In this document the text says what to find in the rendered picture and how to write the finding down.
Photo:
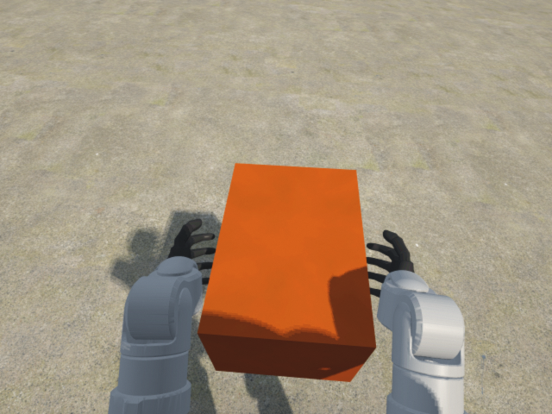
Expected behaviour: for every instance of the left robot hand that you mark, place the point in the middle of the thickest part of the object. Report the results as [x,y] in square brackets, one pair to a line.
[184,240]

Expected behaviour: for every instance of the robot left forearm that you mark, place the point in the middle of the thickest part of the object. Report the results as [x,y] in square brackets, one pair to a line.
[156,337]

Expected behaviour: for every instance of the robot right forearm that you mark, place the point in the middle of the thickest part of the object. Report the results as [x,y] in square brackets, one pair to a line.
[428,334]

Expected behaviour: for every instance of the carton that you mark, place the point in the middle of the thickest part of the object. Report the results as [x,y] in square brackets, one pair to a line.
[289,293]

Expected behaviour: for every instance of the right robot hand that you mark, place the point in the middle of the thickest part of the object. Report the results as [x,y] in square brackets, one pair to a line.
[400,256]

